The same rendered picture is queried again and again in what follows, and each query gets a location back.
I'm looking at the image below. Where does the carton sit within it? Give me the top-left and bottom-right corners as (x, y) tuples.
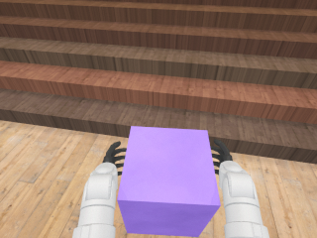
(117, 126), (221, 237)

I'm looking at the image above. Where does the right robot forearm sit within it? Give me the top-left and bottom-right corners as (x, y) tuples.
(219, 161), (269, 238)

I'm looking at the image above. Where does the left robot forearm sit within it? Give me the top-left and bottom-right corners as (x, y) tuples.
(72, 162), (118, 238)

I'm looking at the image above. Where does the robot right hand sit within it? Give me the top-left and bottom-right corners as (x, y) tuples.
(210, 139), (233, 175)

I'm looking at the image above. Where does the robot left hand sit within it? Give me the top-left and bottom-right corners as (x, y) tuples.
(102, 141), (127, 176)

